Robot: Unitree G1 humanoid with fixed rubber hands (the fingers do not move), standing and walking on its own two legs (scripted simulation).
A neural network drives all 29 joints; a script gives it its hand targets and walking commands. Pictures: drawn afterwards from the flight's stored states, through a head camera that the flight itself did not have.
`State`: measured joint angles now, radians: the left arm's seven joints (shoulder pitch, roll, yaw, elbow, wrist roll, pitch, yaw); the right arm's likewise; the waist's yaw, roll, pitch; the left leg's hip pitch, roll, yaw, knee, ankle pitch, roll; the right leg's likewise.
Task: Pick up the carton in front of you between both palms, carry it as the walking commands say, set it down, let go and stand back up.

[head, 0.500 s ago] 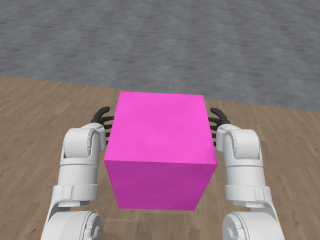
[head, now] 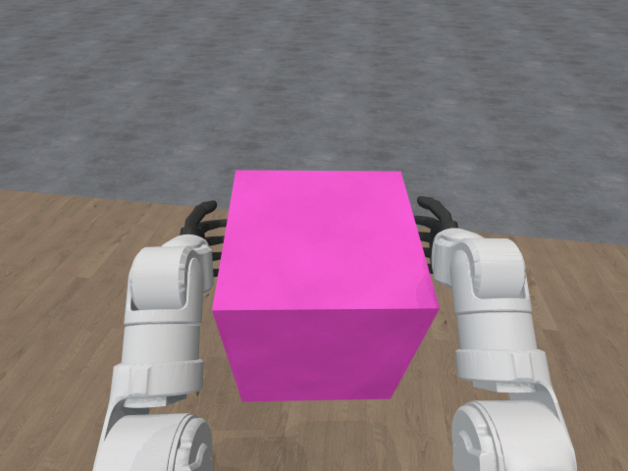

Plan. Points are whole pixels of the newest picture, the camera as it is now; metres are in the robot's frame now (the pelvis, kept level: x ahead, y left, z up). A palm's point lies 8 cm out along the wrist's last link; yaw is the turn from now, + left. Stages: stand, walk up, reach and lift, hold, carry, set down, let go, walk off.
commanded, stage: carry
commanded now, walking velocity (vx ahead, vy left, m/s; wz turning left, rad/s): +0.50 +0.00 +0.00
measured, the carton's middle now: (317, 291) +0.36 +0.00 +0.06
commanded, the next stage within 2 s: none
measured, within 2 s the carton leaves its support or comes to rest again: neither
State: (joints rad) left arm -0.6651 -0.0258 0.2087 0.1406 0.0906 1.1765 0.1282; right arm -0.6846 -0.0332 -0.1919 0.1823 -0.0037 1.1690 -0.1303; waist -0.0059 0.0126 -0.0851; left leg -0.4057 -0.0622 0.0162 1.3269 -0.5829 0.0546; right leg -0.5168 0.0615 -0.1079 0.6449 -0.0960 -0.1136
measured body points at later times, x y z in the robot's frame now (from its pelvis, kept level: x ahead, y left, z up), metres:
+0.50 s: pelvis +0.31 +0.01 -0.04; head +0.31 +0.02 +0.41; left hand +0.67 +0.18 +0.07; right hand +0.68 -0.12 +0.08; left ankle +0.40 +0.07 -0.76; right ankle +0.11 -0.06 -0.66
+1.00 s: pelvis +0.58 -0.01 -0.08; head +0.60 -0.02 +0.37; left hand +0.96 +0.13 +0.04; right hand +0.95 -0.18 +0.04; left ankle +0.44 +0.08 -0.72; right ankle +0.67 -0.07 -0.80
